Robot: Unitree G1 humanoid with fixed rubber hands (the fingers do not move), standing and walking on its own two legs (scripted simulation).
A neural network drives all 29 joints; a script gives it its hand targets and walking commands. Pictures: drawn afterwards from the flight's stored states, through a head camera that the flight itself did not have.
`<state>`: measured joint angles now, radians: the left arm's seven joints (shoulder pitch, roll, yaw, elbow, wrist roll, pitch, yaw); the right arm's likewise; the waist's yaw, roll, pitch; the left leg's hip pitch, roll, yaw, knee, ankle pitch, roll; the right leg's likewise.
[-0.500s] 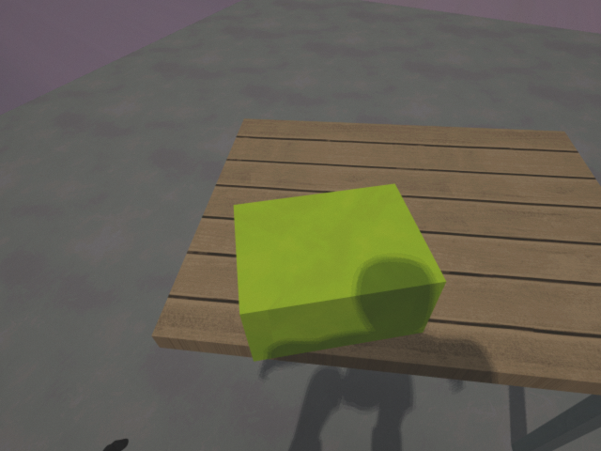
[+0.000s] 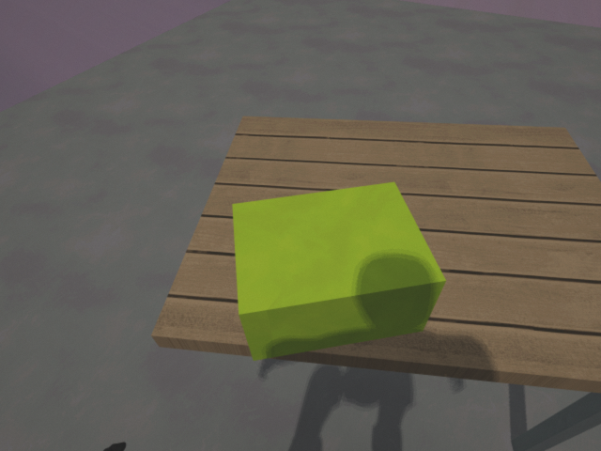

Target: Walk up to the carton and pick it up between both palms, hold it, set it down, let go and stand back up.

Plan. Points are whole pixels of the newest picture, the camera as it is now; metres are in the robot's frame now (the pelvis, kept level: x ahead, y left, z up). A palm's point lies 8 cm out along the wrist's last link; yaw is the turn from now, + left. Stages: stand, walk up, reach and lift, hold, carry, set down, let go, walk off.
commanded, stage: stand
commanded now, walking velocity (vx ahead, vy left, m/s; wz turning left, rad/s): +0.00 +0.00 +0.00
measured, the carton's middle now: (327, 267) +0.44 +0.00 -0.05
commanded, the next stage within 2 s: none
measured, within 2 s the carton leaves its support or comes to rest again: neither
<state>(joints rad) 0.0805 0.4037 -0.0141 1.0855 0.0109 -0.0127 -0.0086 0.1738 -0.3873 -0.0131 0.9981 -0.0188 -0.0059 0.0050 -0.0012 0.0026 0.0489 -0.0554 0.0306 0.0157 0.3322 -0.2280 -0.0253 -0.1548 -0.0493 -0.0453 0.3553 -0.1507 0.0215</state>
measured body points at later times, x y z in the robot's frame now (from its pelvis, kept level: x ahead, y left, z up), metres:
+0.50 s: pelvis +0.00 +0.00 +0.00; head +0.01 +0.00 +0.45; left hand +0.11 +0.32 -0.12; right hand +0.09 -0.32 -0.12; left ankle -0.03 +0.14 -0.75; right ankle +0.03 -0.13 -0.75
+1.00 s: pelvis +0.01 +0.00 +0.00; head +0.01 +0.00 +0.45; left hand +0.11 +0.32 -0.12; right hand +0.09 -0.32 -0.12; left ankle -0.03 +0.14 -0.75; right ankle +0.03 -0.13 -0.75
